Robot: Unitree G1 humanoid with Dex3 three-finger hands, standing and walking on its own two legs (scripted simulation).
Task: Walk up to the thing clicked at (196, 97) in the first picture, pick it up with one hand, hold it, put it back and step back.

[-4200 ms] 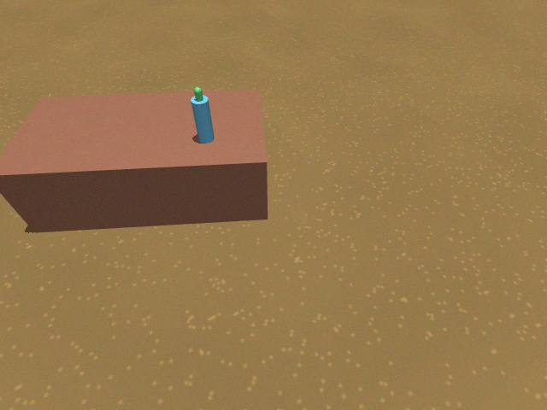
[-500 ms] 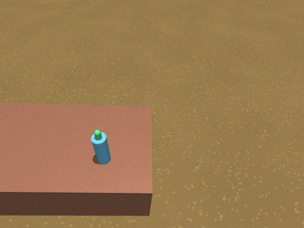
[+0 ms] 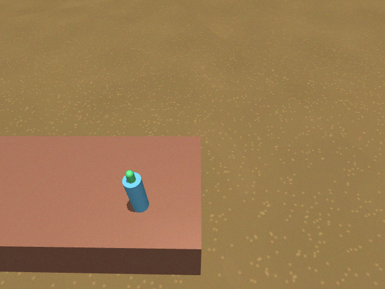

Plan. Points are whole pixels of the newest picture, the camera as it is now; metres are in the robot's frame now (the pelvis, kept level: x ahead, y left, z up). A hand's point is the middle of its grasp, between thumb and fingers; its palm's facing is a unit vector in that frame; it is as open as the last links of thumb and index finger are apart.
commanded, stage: walk up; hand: left
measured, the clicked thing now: (135, 190) +0.53 +0.25 -0.30
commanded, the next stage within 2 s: stand in 0.80 s
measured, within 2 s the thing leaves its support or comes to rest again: neither
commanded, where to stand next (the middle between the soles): +0.04 +0.00 m, yaw -1 degrees
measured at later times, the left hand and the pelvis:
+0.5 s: hand out of the picture +0.10 +0.25 -0.15, palm faces -0.01 -0.95 -0.32, open 7.4 cm; pelvis +0.00 +0.00 +0.00, yaw +0 degrees
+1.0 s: hand out of the picture +0.08 +0.25 -0.16, palm faces -0.01 -0.95 -0.33, open 7.4 cm; pelvis +0.01 +0.00 +0.00, yaw +0 degrees
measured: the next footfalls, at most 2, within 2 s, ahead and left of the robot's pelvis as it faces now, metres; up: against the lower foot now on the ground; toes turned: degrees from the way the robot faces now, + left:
none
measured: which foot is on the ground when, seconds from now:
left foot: down 0.00-1.00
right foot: down 0.00-1.00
